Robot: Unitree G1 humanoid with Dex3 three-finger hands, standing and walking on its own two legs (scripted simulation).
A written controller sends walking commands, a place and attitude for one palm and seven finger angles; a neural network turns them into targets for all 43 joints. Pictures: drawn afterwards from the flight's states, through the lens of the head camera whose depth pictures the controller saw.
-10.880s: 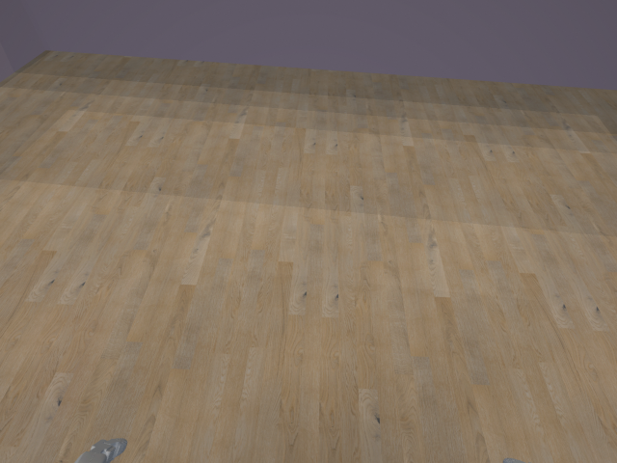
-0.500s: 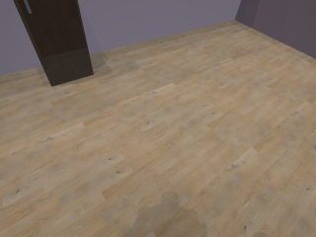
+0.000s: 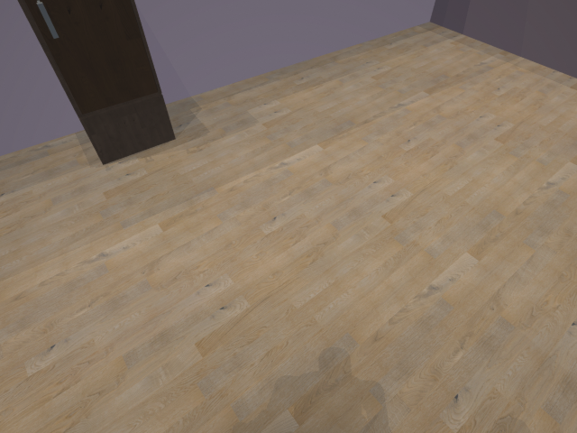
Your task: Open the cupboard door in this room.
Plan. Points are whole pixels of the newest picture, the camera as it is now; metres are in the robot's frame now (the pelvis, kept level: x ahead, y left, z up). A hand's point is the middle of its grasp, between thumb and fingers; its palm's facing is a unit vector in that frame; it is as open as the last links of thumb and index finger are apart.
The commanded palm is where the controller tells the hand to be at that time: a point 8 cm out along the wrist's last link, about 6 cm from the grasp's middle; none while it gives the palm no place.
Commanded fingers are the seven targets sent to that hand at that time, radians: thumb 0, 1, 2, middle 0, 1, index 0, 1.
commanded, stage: turn or walk to find it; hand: left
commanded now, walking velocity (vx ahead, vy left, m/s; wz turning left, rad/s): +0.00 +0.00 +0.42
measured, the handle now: (47, 19) +1.51 +1.03 -0.02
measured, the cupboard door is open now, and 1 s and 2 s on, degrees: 0 0 0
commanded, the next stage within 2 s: stand and wait in 1.94 s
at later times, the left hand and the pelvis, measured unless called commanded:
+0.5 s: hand out of the picture +0.07 +0.22 -0.15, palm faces +0.22 -0.94 -0.26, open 7.4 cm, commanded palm none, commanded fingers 0.00 0.90 0.90 -0.20 -0.30 -0.20 -0.30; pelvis -0.02 +0.00 +0.00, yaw +13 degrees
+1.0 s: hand out of the picture -0.13 +0.14 -0.17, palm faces +0.49 -0.84 -0.25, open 7.4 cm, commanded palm none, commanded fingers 0.00 0.90 0.90 -0.20 -0.30 -0.20 -0.30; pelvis -0.03 -0.02 +0.00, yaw +27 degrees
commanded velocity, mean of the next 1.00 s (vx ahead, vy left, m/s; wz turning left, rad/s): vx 0.00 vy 0.00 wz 0.44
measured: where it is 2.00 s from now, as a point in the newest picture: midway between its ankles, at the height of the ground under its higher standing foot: outside the picture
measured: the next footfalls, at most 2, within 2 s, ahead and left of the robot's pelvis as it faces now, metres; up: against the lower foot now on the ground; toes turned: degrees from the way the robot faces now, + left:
right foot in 0.54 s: +0.03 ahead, -0.12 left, +0.00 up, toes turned +12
left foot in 1.04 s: -0.07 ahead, +0.10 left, +0.00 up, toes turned +33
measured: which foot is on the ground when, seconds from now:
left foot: down 0.00-0.54, up 0.56-1.00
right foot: down 0.00-0.20, up 0.22-0.52, down 0.54-1.00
